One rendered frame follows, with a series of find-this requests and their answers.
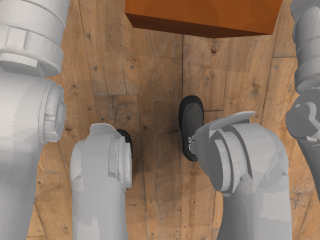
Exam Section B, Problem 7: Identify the carton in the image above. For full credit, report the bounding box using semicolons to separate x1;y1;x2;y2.
124;0;283;39

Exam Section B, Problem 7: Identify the right robot shin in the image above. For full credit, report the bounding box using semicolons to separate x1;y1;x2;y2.
188;111;289;176

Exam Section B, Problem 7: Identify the left robot upper arm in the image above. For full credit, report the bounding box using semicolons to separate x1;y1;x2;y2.
0;70;67;240

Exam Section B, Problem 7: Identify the robot shin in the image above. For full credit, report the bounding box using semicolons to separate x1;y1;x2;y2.
188;111;289;176
69;123;127;189

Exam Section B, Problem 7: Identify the robot right forearm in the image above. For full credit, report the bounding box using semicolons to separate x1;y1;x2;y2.
290;0;320;95

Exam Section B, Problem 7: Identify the right robot upper arm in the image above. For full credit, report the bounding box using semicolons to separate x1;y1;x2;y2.
285;85;320;202

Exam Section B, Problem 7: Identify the left robot shin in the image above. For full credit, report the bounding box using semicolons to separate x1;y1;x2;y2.
69;123;127;189

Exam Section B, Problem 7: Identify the robot left forearm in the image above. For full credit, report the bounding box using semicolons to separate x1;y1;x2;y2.
0;0;70;78

